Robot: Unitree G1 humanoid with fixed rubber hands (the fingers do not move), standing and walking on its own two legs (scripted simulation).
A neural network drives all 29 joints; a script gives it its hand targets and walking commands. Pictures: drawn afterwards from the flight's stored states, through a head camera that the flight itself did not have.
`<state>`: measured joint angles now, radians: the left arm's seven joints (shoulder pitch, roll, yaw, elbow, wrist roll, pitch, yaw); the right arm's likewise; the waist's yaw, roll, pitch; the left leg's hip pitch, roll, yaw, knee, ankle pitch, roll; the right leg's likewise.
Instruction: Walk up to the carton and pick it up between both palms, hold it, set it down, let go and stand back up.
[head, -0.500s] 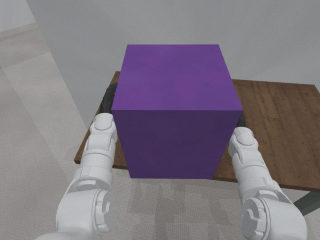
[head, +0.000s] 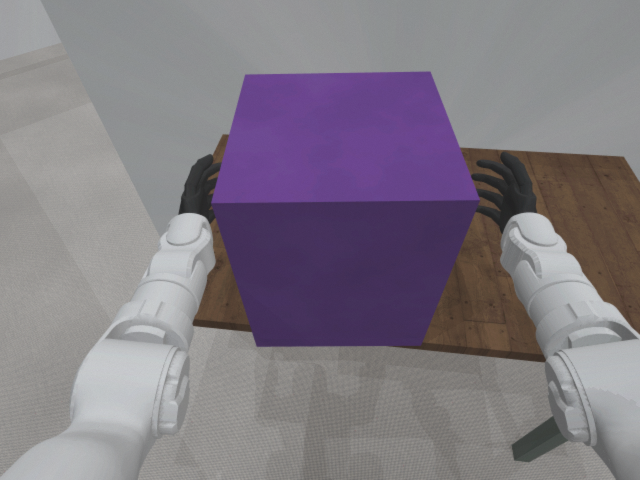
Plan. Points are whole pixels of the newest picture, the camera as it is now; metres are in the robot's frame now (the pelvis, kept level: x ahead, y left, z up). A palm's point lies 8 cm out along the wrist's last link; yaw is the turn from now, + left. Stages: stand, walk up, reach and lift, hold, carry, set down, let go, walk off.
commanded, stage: set down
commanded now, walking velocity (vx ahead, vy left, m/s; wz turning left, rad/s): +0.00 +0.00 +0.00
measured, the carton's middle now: (338, 217) +0.45 +0.01 +0.09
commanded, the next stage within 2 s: none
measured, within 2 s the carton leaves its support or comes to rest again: neither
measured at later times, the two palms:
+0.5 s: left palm (174, 151) +0.43 +0.20 +0.21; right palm (537, 166) +0.42 -0.21 +0.19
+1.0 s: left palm (140, 137) +0.41 +0.22 +0.24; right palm (573, 163) +0.40 -0.22 +0.22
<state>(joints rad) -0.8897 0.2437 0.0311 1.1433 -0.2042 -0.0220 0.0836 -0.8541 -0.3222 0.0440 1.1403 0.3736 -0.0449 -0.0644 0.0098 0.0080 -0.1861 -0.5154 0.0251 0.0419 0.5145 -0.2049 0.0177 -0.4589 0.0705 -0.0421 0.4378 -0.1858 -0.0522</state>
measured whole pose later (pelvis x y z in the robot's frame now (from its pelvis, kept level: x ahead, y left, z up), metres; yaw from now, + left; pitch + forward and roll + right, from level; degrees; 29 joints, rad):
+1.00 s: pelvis -0.01 -0.01 +0.01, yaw +2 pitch +3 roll +0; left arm -0.96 0.45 0.09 0.71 -0.23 0.55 0.00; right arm -0.88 -0.39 0.04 0.77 0.47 0.41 -0.09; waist -0.06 -0.03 -0.11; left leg -0.29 0.01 0.01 0.38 -0.14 0.00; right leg -0.24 0.06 -0.06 0.34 -0.14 -0.07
